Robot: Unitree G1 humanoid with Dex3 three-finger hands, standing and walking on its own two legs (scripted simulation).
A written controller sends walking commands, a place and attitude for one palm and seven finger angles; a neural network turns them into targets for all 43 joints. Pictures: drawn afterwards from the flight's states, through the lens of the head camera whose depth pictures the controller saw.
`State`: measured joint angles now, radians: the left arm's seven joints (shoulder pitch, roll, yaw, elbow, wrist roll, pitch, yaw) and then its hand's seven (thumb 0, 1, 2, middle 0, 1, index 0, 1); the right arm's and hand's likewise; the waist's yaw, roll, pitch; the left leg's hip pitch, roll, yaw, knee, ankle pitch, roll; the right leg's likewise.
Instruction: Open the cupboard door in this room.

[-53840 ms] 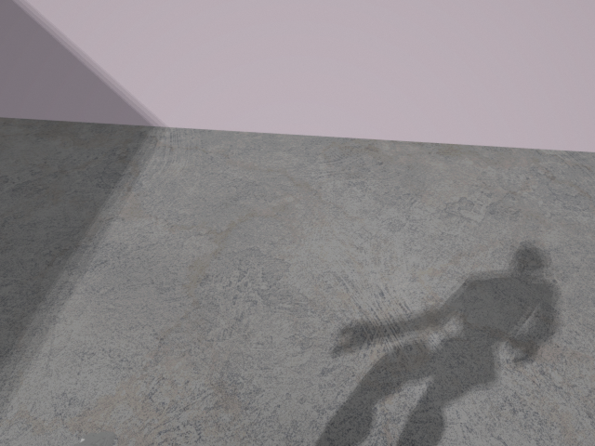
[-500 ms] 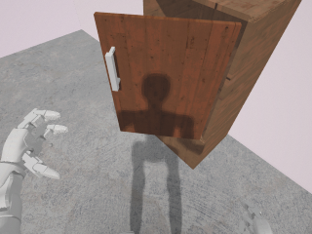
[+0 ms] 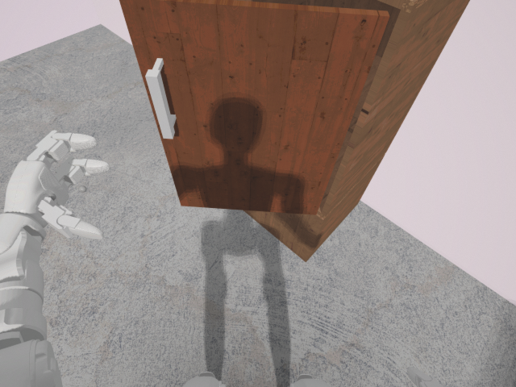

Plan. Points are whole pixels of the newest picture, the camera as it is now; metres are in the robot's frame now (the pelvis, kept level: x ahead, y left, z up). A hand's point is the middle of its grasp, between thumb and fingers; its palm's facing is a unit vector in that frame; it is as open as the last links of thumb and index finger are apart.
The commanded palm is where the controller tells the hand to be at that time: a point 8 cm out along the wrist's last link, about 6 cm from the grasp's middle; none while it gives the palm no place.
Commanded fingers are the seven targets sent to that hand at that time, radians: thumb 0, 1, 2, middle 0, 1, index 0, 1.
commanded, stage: move the hooked fingers beside the handle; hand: left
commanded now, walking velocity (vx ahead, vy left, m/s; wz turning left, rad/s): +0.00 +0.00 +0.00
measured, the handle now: (164, 100) +0.60 +0.19 +0.07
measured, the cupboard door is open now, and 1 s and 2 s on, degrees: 40 40 40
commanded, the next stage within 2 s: slide the fingers in behind the handle in 1.80 s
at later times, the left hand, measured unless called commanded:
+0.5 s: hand (104, 146) +0.46 +0.26 +0.09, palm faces -0.05 -1.00 +0.00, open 14.0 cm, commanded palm +0.45 +0.31 +0.08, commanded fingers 0.00 -0.50 0.30 -0.30 -1.20 -0.30 -1.20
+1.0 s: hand (123, 108) +0.55 +0.25 +0.09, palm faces -0.05 -1.00 +0.00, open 14.0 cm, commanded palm +0.55 +0.29 +0.07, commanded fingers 0.00 -0.50 0.30 -0.30 -1.20 -0.30 -1.20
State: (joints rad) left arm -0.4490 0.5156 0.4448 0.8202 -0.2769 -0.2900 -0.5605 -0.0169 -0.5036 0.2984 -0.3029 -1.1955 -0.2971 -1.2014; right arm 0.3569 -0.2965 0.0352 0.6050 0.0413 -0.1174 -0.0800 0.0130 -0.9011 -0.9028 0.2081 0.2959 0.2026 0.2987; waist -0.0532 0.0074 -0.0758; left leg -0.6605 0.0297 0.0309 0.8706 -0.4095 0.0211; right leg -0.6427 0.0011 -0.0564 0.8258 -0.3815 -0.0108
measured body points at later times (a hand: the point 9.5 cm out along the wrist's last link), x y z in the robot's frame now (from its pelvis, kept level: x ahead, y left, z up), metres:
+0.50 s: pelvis +0.00 +0.01 -0.01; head +0.10 +0.03 +0.42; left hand +0.46 +0.32 +0.09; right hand +0.03 -0.27 -0.11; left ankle +0.01 +0.10 -0.70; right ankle +0.01 -0.12 -0.70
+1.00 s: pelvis +0.00 +0.02 -0.02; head +0.16 +0.04 +0.40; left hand +0.55 +0.31 +0.09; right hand -0.05 -0.25 -0.11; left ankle +0.01 +0.10 -0.70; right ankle +0.01 -0.12 -0.70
